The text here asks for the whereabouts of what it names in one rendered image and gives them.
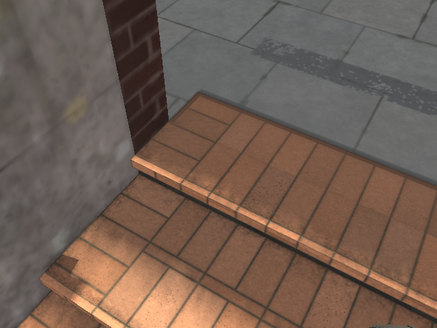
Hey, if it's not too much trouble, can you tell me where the stairs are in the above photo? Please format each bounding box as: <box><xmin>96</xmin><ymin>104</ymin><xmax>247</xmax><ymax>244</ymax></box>
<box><xmin>17</xmin><ymin>171</ymin><xmax>437</xmax><ymax>328</ymax></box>

